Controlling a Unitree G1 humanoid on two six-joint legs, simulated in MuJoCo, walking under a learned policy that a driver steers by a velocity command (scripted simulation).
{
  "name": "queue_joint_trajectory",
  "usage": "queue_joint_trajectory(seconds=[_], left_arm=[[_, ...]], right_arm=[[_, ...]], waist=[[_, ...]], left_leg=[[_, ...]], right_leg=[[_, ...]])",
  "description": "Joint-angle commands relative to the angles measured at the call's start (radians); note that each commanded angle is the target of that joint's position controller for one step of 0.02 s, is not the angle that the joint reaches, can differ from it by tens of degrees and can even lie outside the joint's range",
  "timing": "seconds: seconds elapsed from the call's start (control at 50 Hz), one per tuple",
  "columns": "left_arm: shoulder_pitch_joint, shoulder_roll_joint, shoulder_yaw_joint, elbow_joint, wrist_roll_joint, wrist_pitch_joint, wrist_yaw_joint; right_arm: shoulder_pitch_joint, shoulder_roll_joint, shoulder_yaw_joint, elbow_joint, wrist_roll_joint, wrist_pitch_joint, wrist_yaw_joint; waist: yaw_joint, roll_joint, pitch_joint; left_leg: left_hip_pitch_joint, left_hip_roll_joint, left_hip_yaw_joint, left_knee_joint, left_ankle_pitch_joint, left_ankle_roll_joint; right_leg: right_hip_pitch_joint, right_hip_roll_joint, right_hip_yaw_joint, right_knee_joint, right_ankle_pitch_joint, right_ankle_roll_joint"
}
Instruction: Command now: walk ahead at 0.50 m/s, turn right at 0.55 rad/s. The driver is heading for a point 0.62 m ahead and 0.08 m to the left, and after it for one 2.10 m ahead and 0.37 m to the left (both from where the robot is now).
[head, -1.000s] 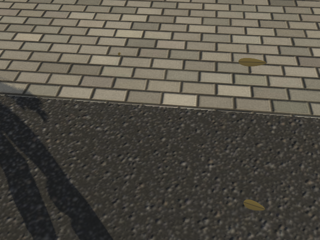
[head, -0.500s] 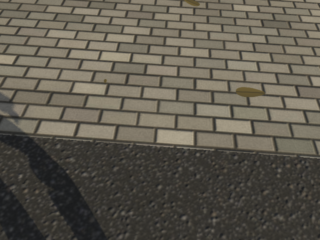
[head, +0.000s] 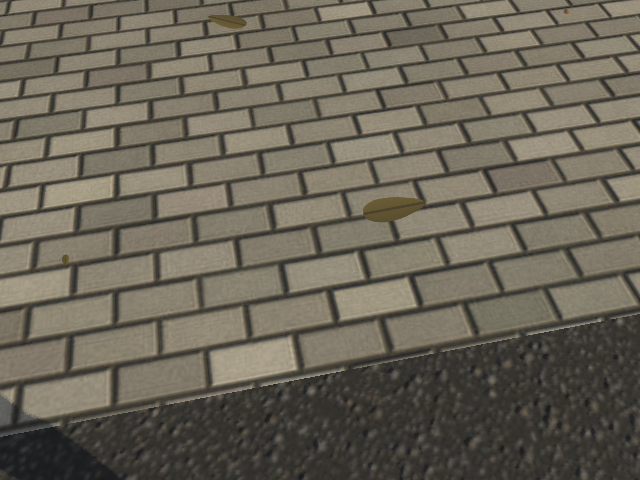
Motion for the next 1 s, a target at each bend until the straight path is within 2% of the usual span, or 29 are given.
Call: queue_joint_trajectory(seconds=[0.02, 0.08, 0.16, 0.2, 0.28, 0.34, 0.36, 0.38, 0.4, 0.42, 0.44, 0.46, 0.48, 0.5, 0.52, 0.56, 0.62, 0.68, 0.78, 0.82, 0.84, 0.86, 0.88, 0.9, 0.92, 0.94, 0.96, 0.98, 1.0], left_arm=[[0.018, 0.106, 0.025, -0.076, 0.012, -0.014, 0.014], [0.036, 0.136, 0.031, -0.069, 0.007, -0.019, 0.031], [0.095, 0.135, 0.027, -0.034, 0.005, -0.018, 0.041], [0.131, 0.142, 0.025, -0.011, 0.005, -0.022, 0.038], [0.17, 0.154, 0.028, 0.034, 0.008, -0.018, 0.037], [0.138, 0.172, 0.034, 0.041, 0.011, -0.006, 0.046], [0.115, 0.177, 0.034, 0.035, 0.014, 0.0, 0.049], [0.102, 0.164, 0.026, 0.023, 0.018, 0.006, 0.054], [0.151, 0.123, 0.008, -0.002, 0.043, 0.0, 0.06], [0.252, 0.035, -0.018, -0.005, 0.038, -0.024, 0.042], [0.167, 0.118, -0.008, -0.01, 0.012, -0.048, 0.03], [0.054, 0.145, -0.001, -0.046, -0.012, -0.065, 0.022], [-0.006, 0.136, -0.005, -0.059, -0.001, -0.077, 0.024], [-0.019, 0.133, 0.001, -0.065, 0.02, -0.08, 0.027], [-0.004, 0.128, 0.004, -0.069, 0.03, -0.076, 0.029], [0.021, 0.109, 0.003, -0.07, 0.034, -0.062, 0.032], [-0.053, 0.08, -0.007, -0.094, 0.035, -0.047, 0.041], [-0.161, 0.054, -0.016, -0.119, 0.032, -0.053, 0.037], [-0.23, 0.066, -0.01, -0.132, 0.029, -0.069, 0.014], [-0.185, 0.088, 0.0, -0.119, 0.034, -0.076, 0.011], [-0.125, 0.095, 0.004, -0.102, 0.042, -0.083, 0.013], [-0.051, 0.131, 0.011, -0.093, 0.058, -0.09, 0.018], [0.027, 0.183, 0.017, -0.09, 0.081, -0.084, 0.024], [0.084, 0.136, 0.011, -0.058, 0.055, -0.063, 0.018], [0.066, 0.096, -0.001, -0.062, 0.022, -0.047, 0.013], [-0.001, 0.075, -0.009, -0.068, 0.016, -0.034, 0.013], [-0.065, 0.051, -0.023, -0.072, 0.024, -0.023, 0.012], [-0.124, 0.036, -0.033, -0.074, 0.031, -0.015, 0.01], [-0.156, 0.056, -0.028, -0.068, 0.04, -0.006, 0.008]], right_arm=[[-0.027, -0.128, -0.037, -0.094, -0.017, -0.018, -0.001], [-0.049, -0.086, -0.027, -0.107, -0.024, 0.007, -0.003], [-0.175, -0.043, -0.006, -0.128, -0.016, 0.004, 0.012], [-0.224, -0.051, -0.004, -0.14, -0.001, 0.0, 0.02], [-0.282, -0.079, -0.008, -0.174, 0.006, -0.004, 0.039], [-0.205, -0.104, -0.017, -0.168, 0.007, -0.002, 0.053], [-0.11, -0.127, -0.032, -0.143, 0.004, 0.0, 0.051], [0.027, -0.165, -0.053, -0.106, -0.001, 0.004, 0.046], [0.159, -0.242, -0.072, -0.094, -0.003, 0.008, 0.042], [0.195, -0.263, -0.076, -0.078, 0.006, 0.01, 0.049], [0.193, -0.176, -0.056, -0.086, 0.021, 0.014, 0.046], [0.125, -0.153, -0.049, -0.105, 0.012, 0.018, 0.038], [0.081, -0.15, -0.047, -0.121, 0.001, 0.022, 0.035], [0.048, -0.137, -0.042, -0.131, -0.004, 0.024, 0.031], [0.033, -0.126, -0.037, -0.141, -0.011, 0.024, 0.028], [0.028, -0.124, -0.038, -0.149, -0.003, 0.028, 0.02], [0.062, -0.16, -0.051, -0.142, 0.004, 0.032, 0.001], [0.096, -0.167, -0.055, -0.127, 0.011, 0.047, -0.014], [0.175, -0.136, -0.048, -0.09, 0.01, 0.08, -0.032], [0.15, -0.129, -0.047, -0.098, 0.001, 0.086, -0.038], [0.118, -0.122, -0.045, -0.108, 0.001, 0.087, -0.038], [0.111, -0.094, -0.035, -0.128, -0.008, 0.081, -0.035], [0.204, -0.054, -0.02, -0.132, -0.016, 0.072, -0.032], [0.327, -0.061, -0.01, -0.106, -0.007, 0.071, -0.024], [0.315, -0.133, -0.026, -0.089, 0.0, 0.083, -0.02], [0.217, -0.151, -0.035, -0.097, 0.007, 0.102, -0.024], [0.154, -0.143, -0.035, -0.107, 0.002, 0.122, -0.031], [0.124, -0.13, -0.037, -0.115, -0.005, 0.141, -0.037], [0.133, -0.098, -0.03, -0.114, -0.006, 0.152, -0.039]], waist=[[-0.011, -0.042, -0.104], [-0.017, -0.048, -0.071], [0.049, -0.082, -0.049], [0.078, -0.087, -0.031], [0.092, -0.075, 0.007], [0.038, -0.094, -0.037], [-0.015, -0.093, -0.102], [-0.081, -0.064, -0.191], [-0.097, 0.079, -0.313], [-0.043, 0.307, -0.386], [-0.093, 0.184, -0.343], [-0.098, 0.111, -0.204], [-0.081, 0.012, -0.133], [-0.049, -0.019, -0.093], [-0.019, 0.007, -0.094], [0.005, 0.043, -0.09], [-0.011, 0.043, -0.06], [-0.046, 0.062, -0.042], [-0.077, 0.089, -0.079], [-0.045, 0.103, -0.096], [-0.004, 0.099, -0.119], [0.025, 0.06, -0.206], [0.013, -0.111, -0.334], [0.006, -0.282, -0.469], [0.011, -0.169, -0.423], [0.017, -0.1, -0.3], [0.005, -0.062, -0.216], [-0.019, -0.068, -0.151], [-0.044, -0.112, -0.115]], left_leg=[[-0.242, 0.07, -0.066, -0.069, 0.084, -0.014], [-0.23, 0.062, -0.027, -0.225, 0.185, -0.062], [-0.148, 0.029, 0.004, -0.528, 0.499, -0.061], [-0.142, 0.023, 0.006, -0.589, 0.575, -0.042], [-0.269, 0.021, -0.009, -0.649, 0.456, 0.025], [-0.18, -0.025, 0.022, -0.658, 0.318, 0.078], [-0.042, -0.067, 0.058, -0.67, 0.319, 0.102], [0.165, -0.072, 0.041, -0.676, 0.37, 0.134], [0.466, 0.109, -0.234, -0.657, 0.422, 0.222], [0.741, 0.278, -0.72, -0.803, 0.19, 0.377], [0.744, 0.264, -0.757, -0.875, 0.001, 0.338], [0.615, 0.238, -0.632, -0.896, 0.03, 0.302], [0.486, 0.202, -0.545, -0.911, 0.132, 0.285], [0.389, 0.174, -0.483, -0.924, 0.245, 0.28], [0.333, 0.146, -0.443, -0.94, 0.335, 0.278], [0.273, 0.122, -0.385, -0.959, 0.423, 0.285], [0.194, 0.089, -0.313, -0.977, 0.481, 0.276], [0.132, 0.027, -0.255, -0.947, 0.502, 0.22], [0.234, 0.043, -0.285, -0.811, 0.602, 0.159], [0.299, 0.06, -0.322, -0.72, 0.667, 0.14], [0.302, 0.036, -0.31, -0.647, 0.714, 0.116], [0.247, -0.012, -0.286, -0.516, 0.651, 0.081], [0.036, -0.103, -0.228, -0.257, 0.265, 0.022], [-0.097, -0.158, -0.187, -0.045, -0.321, -0.028], [-0.14, -0.103, -0.21, 0.028, -0.313, -0.046], [-0.177, -0.076, -0.175, 0.052, -0.247, -0.067], [-0.17, -0.048, -0.145, 0.003, -0.2, -0.076], [-0.124, -0.017, -0.13, -0.079, -0.168, -0.082], [-0.043, -0.01, -0.097, -0.184, -0.133, -0.086]], right_leg=[[0.257, -0.265, 0.381, -0.27, 0.219, -0.21], [0.157, -0.236, 0.277, -0.301, 0.318, -0.204], [0.125, -0.178, 0.161, -0.305, 0.249, -0.132], [0.162, -0.21, 0.173, -0.318, 0.173, -0.124], [0.375, -0.301, 0.185, -0.265, 0.247, -0.108], [0.453, -0.312, 0.134, -0.156, 0.563, -0.069], [0.445, -0.285, 0.095, -0.041, 0.744, -0.05], [0.376, -0.237, 0.047, 0.146, 0.784, -0.019], [0.134, -0.163, 0.001, 0.464, 0.453, 0.028], [-0.247, 0.013, 0.037, 0.747, -0.343, 0.092], [-0.363, -0.041, 0.144, 0.82, -0.361, 0.078], [-0.414, -0.083, 0.132, 0.798, -0.268, 0.068], [-0.392, -0.115, 0.115, 0.74, -0.209, 0.065], [-0.352, -0.14, 0.11, 0.664, -0.169, 0.073], [-0.294, -0.155, 0.112, 0.618, -0.145, 0.082], [-0.264, -0.163, 0.096, 0.533, -0.142, 0.109], [-0.267, -0.148, 0.069, 0.365, -0.018, 0.154], [-0.184, -0.102, 0.06, 0.152, 0.178, 0.168], [-0.091, -0.047, 0.06, -0.011, 0.286, 0.133], [-0.055, -0.051, 0.068, -0.052, 0.242, 0.097], [0.027, -0.059, 0.053, -0.118, 0.313, 0.072], [0.214, -0.15, 0.108, -0.095, 0.557, 0.025], [0.522, -0.361, 0.315, 0.003, 0.973, -0.115], [0.661, -0.522, 0.531, 0.01, 1.019, -0.254], [0.581, -0.494, 0.553, -0.026, 0.738, -0.235], [0.461, -0.44, 0.48, -0.068, 0.524, -0.188], [0.326, -0.393, 0.42, -0.117, 0.383, -0.156], [0.198, -0.353, 0.367, -0.16, 0.292, -0.132], [0.093, -0.302, 0.301, -0.199, 0.243, -0.108]])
